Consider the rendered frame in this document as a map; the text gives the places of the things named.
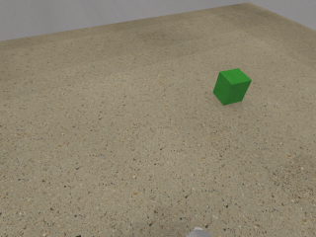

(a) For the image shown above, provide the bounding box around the carton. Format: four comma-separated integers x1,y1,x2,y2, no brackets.
212,68,252,106

